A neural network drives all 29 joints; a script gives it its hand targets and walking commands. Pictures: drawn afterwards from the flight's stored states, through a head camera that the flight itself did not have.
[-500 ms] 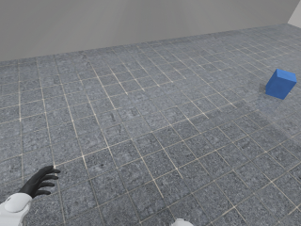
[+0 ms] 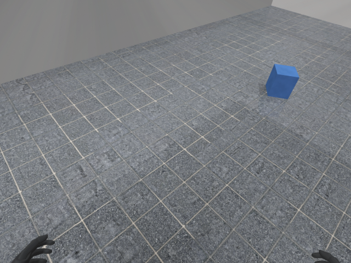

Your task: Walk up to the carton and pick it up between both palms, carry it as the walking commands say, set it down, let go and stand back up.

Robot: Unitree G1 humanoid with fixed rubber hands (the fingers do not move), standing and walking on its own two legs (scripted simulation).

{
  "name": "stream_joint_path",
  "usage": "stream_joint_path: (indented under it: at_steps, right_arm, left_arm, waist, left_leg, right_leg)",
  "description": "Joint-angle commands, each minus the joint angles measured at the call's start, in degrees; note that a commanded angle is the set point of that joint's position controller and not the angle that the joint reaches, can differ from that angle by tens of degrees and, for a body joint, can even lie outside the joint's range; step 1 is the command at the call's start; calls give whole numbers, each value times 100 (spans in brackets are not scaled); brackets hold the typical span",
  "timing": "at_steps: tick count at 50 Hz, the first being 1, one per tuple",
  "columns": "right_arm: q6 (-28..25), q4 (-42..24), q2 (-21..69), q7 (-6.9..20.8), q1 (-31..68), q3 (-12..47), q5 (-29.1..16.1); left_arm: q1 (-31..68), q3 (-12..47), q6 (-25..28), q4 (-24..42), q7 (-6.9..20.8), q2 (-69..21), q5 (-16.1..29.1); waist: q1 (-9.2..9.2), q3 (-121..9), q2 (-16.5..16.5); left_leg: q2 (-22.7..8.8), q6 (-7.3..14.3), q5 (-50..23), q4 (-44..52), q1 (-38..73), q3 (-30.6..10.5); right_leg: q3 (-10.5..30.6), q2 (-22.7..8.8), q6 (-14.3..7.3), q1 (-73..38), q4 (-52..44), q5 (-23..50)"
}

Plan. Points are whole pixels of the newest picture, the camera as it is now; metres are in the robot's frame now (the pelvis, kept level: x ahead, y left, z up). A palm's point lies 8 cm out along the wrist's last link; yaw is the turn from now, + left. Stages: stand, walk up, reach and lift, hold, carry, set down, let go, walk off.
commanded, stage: walk up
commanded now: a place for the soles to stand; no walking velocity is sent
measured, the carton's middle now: (281, 81) +1.94 -1.00 -0.62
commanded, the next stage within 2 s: none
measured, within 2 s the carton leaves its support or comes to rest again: neither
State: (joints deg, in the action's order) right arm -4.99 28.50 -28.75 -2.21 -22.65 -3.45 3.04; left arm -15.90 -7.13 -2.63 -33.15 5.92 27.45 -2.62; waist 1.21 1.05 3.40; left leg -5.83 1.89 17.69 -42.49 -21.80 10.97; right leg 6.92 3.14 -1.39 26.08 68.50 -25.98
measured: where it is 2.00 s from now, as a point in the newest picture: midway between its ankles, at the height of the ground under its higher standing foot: (243, 154)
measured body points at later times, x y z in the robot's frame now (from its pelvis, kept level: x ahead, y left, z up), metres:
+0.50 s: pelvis +0.29 -0.09 +0.01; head +0.31 -0.09 +0.46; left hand +0.54 +0.18 -0.05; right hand +0.32 -0.44 -0.05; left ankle +0.29 +0.07 -0.65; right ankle +0.33 -0.22 -0.71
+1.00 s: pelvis +0.58 -0.21 +0.00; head +0.59 -0.21 +0.45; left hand +0.92 -0.04 -0.02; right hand +0.44 -0.55 -0.05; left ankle +0.52 +0.00 -0.69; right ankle +0.66 -0.38 -0.71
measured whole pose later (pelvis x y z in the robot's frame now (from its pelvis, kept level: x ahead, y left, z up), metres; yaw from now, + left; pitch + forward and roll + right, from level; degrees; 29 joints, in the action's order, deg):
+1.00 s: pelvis +0.58 -0.21 +0.00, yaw -22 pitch -3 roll +1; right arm -3.2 30.6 -30.7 -0.3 -32.4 -4.7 0.7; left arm -7.3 -5.4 -0.2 -24.9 5.5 29.3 -1.0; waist -5.9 4.4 3.0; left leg -11.2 -1.5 28.7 -43.6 -3.3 8.5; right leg -1.9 -2.2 -3.2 27.2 37.6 -9.0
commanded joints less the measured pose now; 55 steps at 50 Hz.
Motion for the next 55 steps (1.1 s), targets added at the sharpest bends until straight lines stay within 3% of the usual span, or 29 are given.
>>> stream_joint_path:
  at_steps: [1, 7, 9, 13, 15, 16, 17, 18, 19, 20, 24, 26, 28, 29, 31, 32, 33, 34, 35, 37, 39, 43, 46, 48, 49, 50, 51, 52, 55]
  right_arm:
    - [-191, -402, -1414, -120, -265, -481, 53]
    - [-238, -296, -1263, 18, -611, -474, 2]
    - [-183, -273, -1283, 43, -681, -493, -37]
    - [14, -220, -1414, 18, -668, -549, -100]
    - [109, -155, -1389, 32, -680, -538, -156]
    - [149, -172, -1304, 70, -668, -486, -216]
    - [157, -280, -1053, 138, -702, -382, -273]
    - [59, -660, -575, 283, -626, -209, -328]
    - [5, -971, -1126, 345, -395, -353, -453]
    - [-6, -1050, -1401, 378, 164, -418, -528]
    - [127, -312, -1051, 330, -528, -297, -293]
    - [154, -286, -974, 338, -509, -260, -266]
    - [133, -212, -864, 342, -592, -255, -284]
    - [127, -130, -820, 337, -759, -288, -269]
    - [108, 105, -1140, 239, -1580, -486, -161]
    - [84, 73, -1540, 138, -2077, -574, -58]
    - [74, -258, -1804, 37, -1470, -619, 7]
    - [92, -371, -1755, -34, -993, -587, -44]
    - [42, -389, -1640, -71, -852, -562, -28]
    - [-64, -402, -1473, -50, -585, -477, 11]
    - [-160, -359, -1445, 13, -516, -472, -30]
    - [-97, -259, -1390, 135, -568, -462, -159]
    - [30, -197, -1413, 159, -535, -497, -197]
    - [112, -175, -1322, 161, -495, -473, -235]
    - [141, -217, -1078, 182, -552, -396, -259]
    - [113, -436, -578, 232, -658, -243, -308]
    - [94, -732, -936, 255, -278, -360, -483]
    - [135, -797, -1312, 239, 144, -462, -571]
    - [247, -232, -1010, 232, -415, -340, -356]
  left_arm:
    - [521, -222, 148, 807, 109, 1137, 56]
    - [1106, -84, 186, 871, 276, 605, 198]
    - [1335, -13, 204, 900, 295, 469, 173]
    - [1654, 4, 186, 919, 265, 421, 122]
    - [1142, -79, 226, 761, 170, 564, 119]
    - [404, -184, 261, 555, 55, 746, 98]
    - [-495, -371, 282, 335, -121, 1180, 52]
    - [-968, -553, 265, 357, -331, 1821, 78]
    - [-710, -584, 223, 649, -466, 2193, 228]
    - [-532, -553, 208, 626, -531, 2003, 320]
    - [286, -259, 390, 510, -407, 1317, 246]
    - [422, -211, 435, 584, -308, 1235, 178]
    - [721, -156, 423, 690, -200, 1150, 116]
    - [907, -139, 398, 739, -158, 1129, 123]
    - [869, -18, 390, 837, -130, 679, 54]
    - [859, 65, 427, 1045, -151, 309, 107]
    - [687, -56, 405, 1307, -223, 681, 172]
    - [764, -204, 332, 1425, -244, 1158, 119]
    - [650, -200, 320, 1334, -202, 1245, 124]
    - [264, -130, 372, 1059, -126, 1077, 126]
    - [284, -119, 350, 1021, -39, 955, 162]
    - [794, -13, 262, 1103, 88, 636, 191]
    - [899, -13, 214, 1096, 100, 579, 213]
    - [239, -139, 234, 904, -3, 801, 192]
    - [-550, -291, 251, 645, -124, 1119, 148]
    - [-1260, -474, 244, 636, -311, 1736, 94]
    - [-1048, -503, 232, 888, -453, 2072, 181]
    - [-771, -507, 206, 916, -534, 2003, 278]
    - [-158, -247, 344, 783, -543, 1344, 257]
  waist:
    - [-324, 539, -783]
    - [-443, 732, -827]
    - [-472, 693, -831]
    - [-468, 788, -1012]
    - [-157, 367, -912]
    - [225, -246, -783]
    - [681, -985, -272]
    - [859, -1651, 1098]
    - [797, -1805, 570]
    - [739, -1316, -112]
    - [-110, -110, 132]
    - [-171, 40, 394]
    - [-319, 63, 578]
    - [-504, 57, 419]
    - [-1021, -185, -614]
    - [-1315, -423, -1576]
    - [-1064, -210, -1359]
    - [-825, 351, -742]
    - [-702, 720, -555]
    - [-453, 779, -736]
    - [-396, 654, -1065]
    - [-458, 663, -1024]
    - [-380, 648, -1102]
    - [68, 147, -794]
    - [456, -479, -263]
    - [784, -1367, 1125]
    - [788, -1477, 605]
    - [670, -963, 29]
    - [16, 187, 242]
  left_leg:
    - [-1985, 917, 3142, 3249, 1318, -2715]
    - [-1453, 644, 112, 3251, 1622, -209]
    - [-1404, 557, -628, 3164, 1722, 321]
    - [-1518, 497, -753, 3074, 1731, 767]
    - [-1481, 486, -1859, 1863, 1732, 1016]
    - [-1378, 439, -2472, 546, 1355, 1146]
    - [-1164, 315, -2197, -1454, 135, 1036]
    - [-521, 150, 1548, -3553, -1599, 616]
    - [6, -53, 1409, -4115, -2146, -721]
    - [-303, 22, 1009, -4055, -2251, -1095]
    - [-591, -67, 888, -2073, -855, -1267]
    - [-411, -9, 902, -907, -368, -1088]
    - [-124, 72, -201, -200, 651, -840]
    - [78, 87, -832, 161, 1471, -625]
    - [143, 152, 5, 351, 3271, -799]
    - [-1184, 421, 2392, 1618, 3254, -2923]
    - [-2472, 1078, 4218, 3342, 2732, -5787]
    - [-2578, 1377, 4591, 3424, 2367, -5613]
    - [-2389, 1354, 3902, 3077, 2076, -4712]
    - [-1848, 1112, 2395, 2900, 1534, -3211]
    - [-1569, 1044, 932, 2830, 1348, -2371]
    - [-1038, 710, -938, 2627, 1167, -894]
    - [-1119, 572, -715, 2534, 941, -613]
    - [-1005, 436, -1753, 1075, 805, -199]
    - [-790, 302, -1921, -676, 26, 50]
    - [-354, 150, 286, -3097, -1225, -38]
    - [377, -17, 1424, -3680, -1799, -1224]
    - [176, 33, 1120, -3977, -1934, -1719]
    - [-235, -45, 632, -2632, -1391, -1525]
  right_leg:
    - [278, -929, 227, 2130, 171, 576]
    - [-266, -837, 133, 1486, -1728, 1872]
    - [-525, -780, 51, 1094, -2369, 2111]
    - [-1020, -566, -164, 389, -3058, 2133]
    - [-1119, -226, -327, -580, -3237, 1829]
    - [-1094, 42, -478, -1758, -3295, 1539]
    - [-269, -67, -778, -3357, -3123, 616]
    - [2196, -1498, -1214, -4610, -3558, -272]
    - [4450, -2114, -1737, -4178, -4934, -657]
    - [3654, -2120, -1871, -3705, -5038, -1022]
    - [1733, -1555, -1565, -1021, -4947, 222]
    - [1313, -1408, -1471, -389, -4868, 282]
    - [876, -1132, -1234, 480, -4694, -389]
    - [632, -966, -1079, 1104, -4395, -1040]
    - [232, -339, -615, 2387, -2652, -1675]
    - [-229, 209, -259, 2612, -522, -1057]
    - [310, 319, -163, 3042, 501, -696]
    - [554, -201, -74, 3269, 931, -372]
    - [480, -476, 18, 3208, 671, -45]
    - [268, -807, 82, 2381, -230, 504]
    - [-133, -922, 121, 1825, -774, 848]
    - [-915, -844, 30, 615, -2414, 1603]
    - [-1155, -552, -81, -420, -3003, 1964]
    - [-1154, -249, -207, -1735, -3303, 1742]
    - [-791, -215, -406, -3128, -3259, 1097]
    - [1399, -1691, -854, -4196, -3649, -380]
    - [3693, -2585, -1439, -3684, -5123, -1329]
    - [3210, -2627, -1712, -3119, -5231, -1832]
    - [1588, -2108, -1420, -1462, -5220, -896]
